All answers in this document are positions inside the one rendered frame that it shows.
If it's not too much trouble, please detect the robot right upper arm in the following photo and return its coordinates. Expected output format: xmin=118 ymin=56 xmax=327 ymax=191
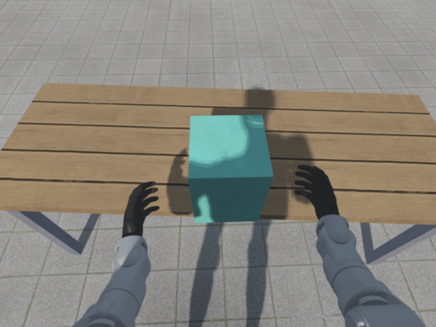
xmin=345 ymin=304 xmax=423 ymax=327

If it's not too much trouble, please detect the robot left forearm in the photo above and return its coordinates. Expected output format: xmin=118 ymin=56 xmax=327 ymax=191
xmin=72 ymin=235 xmax=151 ymax=327

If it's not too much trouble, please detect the right robot hand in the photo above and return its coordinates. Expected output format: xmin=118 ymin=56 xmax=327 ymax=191
xmin=294 ymin=165 xmax=339 ymax=220

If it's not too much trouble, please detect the carton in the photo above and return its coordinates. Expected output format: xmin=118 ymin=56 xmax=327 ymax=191
xmin=188 ymin=115 xmax=274 ymax=223

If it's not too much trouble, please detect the left robot hand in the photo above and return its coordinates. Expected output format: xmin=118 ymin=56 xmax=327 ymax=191
xmin=122 ymin=181 xmax=159 ymax=238

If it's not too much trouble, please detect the table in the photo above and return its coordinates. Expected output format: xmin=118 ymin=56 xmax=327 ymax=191
xmin=0 ymin=83 xmax=436 ymax=265

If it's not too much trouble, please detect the robot right forearm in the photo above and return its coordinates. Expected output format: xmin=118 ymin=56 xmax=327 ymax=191
xmin=316 ymin=215 xmax=426 ymax=327

